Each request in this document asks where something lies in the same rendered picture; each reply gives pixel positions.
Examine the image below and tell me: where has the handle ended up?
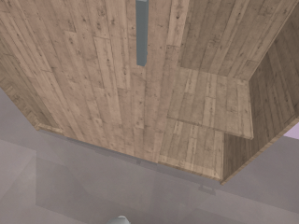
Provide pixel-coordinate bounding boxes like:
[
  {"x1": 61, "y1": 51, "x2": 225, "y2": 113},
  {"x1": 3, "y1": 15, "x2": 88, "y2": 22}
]
[{"x1": 135, "y1": 0, "x2": 149, "y2": 66}]

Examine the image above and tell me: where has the wardrobe door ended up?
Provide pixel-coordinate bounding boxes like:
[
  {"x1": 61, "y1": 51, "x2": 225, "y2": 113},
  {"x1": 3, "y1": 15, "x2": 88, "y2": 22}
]
[
  {"x1": 0, "y1": 35, "x2": 60, "y2": 129},
  {"x1": 0, "y1": 0, "x2": 190, "y2": 163}
]

